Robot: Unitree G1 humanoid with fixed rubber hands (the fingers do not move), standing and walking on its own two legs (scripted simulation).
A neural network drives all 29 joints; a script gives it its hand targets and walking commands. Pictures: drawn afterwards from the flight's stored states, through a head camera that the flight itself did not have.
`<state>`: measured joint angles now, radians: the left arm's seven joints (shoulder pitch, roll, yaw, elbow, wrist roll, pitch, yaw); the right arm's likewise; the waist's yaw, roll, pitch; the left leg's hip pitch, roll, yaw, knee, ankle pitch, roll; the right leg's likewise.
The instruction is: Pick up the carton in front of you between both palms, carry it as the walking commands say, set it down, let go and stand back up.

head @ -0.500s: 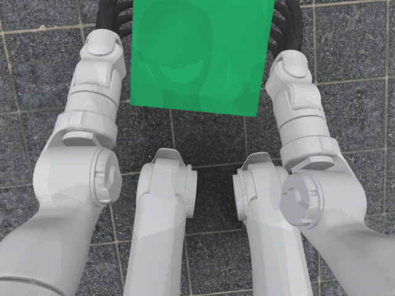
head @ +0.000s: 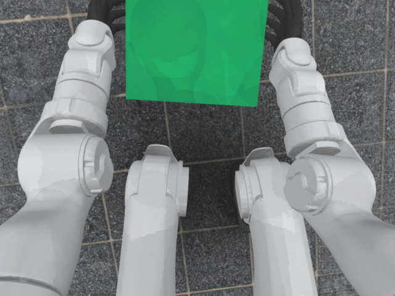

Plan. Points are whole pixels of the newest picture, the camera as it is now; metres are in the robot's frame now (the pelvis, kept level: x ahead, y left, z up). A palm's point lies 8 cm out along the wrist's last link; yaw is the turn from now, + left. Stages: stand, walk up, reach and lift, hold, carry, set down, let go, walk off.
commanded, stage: set down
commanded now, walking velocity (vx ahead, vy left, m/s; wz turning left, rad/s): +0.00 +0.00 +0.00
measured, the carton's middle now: (193, 51) +0.50 +0.06 -0.24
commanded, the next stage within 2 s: let go in 1.64 s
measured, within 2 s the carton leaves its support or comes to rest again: neither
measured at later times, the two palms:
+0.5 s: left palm (91, 45) +0.49 +0.24 -0.20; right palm (299, 55) +0.49 -0.14 -0.18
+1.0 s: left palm out of the picture +0.51 +0.25 -0.05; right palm (344, 24) +0.50 -0.13 -0.05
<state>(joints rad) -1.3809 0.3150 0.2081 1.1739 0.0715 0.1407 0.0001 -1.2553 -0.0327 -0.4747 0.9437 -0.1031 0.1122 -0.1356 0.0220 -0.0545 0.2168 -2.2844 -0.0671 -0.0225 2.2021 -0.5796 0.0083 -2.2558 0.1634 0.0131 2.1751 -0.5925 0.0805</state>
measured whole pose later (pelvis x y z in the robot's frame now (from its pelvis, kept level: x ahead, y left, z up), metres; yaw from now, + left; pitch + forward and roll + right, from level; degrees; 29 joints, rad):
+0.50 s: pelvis +0.00 +0.00 -0.01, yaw +0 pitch +36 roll -4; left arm -1.32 0.43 0.11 1.22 -0.11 -0.01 0.03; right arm -1.24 -0.19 -0.24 1.08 0.12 0.02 -0.14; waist 0.00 -0.06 0.30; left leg -2.28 -0.03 -0.01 2.23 -0.58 0.03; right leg -2.25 0.13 -0.01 2.20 -0.59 0.07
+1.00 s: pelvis +0.00 +0.00 +0.07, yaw +1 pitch +43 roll -3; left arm -1.20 0.43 0.16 1.02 -0.11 0.10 -0.03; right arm -1.08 -0.12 -0.24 0.79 0.09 0.12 -0.20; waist -0.01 -0.03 0.05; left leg -2.16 -0.03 -0.01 1.95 -0.53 0.02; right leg -2.12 0.09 0.00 1.93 -0.55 0.04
